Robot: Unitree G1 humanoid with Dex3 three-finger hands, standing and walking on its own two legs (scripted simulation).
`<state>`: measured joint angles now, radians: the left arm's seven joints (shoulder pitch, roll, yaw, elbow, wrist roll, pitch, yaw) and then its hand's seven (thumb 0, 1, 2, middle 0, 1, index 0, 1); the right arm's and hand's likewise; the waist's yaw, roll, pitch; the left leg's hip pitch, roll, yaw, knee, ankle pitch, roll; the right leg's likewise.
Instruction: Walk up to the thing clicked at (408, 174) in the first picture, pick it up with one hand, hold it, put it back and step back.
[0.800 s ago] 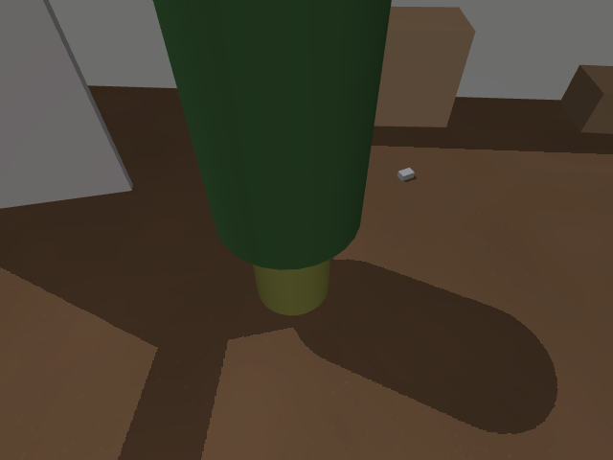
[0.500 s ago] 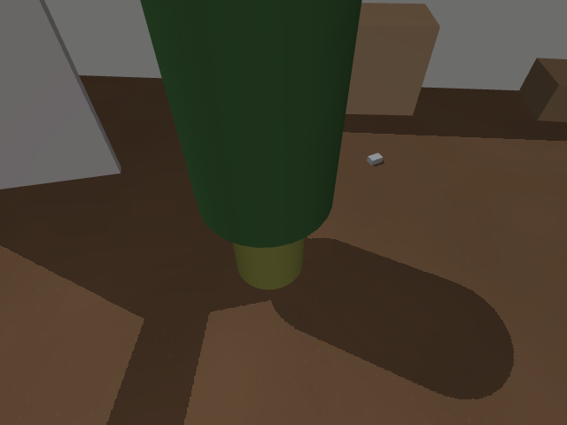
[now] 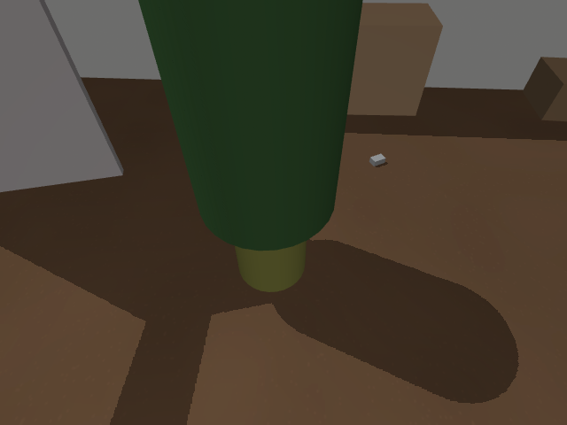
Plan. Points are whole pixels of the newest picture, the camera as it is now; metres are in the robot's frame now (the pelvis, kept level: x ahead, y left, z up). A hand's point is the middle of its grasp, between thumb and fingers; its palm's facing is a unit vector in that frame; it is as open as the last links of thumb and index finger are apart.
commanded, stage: stand
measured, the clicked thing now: (377, 159) +1.59 -0.44 -0.77
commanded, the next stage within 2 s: walk up in 0.32 s
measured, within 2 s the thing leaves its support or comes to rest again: neither
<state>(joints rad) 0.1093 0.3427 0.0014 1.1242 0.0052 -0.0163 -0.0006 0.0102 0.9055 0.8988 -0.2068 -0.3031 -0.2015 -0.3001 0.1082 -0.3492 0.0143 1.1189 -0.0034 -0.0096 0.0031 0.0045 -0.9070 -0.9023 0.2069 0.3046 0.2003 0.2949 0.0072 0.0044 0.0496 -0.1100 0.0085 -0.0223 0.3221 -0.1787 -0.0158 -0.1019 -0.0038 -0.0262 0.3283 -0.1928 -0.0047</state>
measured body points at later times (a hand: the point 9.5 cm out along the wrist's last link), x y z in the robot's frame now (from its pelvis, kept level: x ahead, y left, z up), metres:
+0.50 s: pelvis -0.01 +0.03 -0.01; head +0.04 +0.01 +0.44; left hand +0.08 +0.32 -0.13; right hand +0.08 -0.31 -0.12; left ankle -0.01 +0.15 -0.72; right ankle -0.01 -0.11 -0.75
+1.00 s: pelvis -0.02 +0.06 -0.02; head +0.01 +0.04 +0.43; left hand +0.26 +0.27 -0.12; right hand -0.18 -0.23 -0.12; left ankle +0.03 +0.16 -0.75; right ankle -0.10 -0.05 -0.74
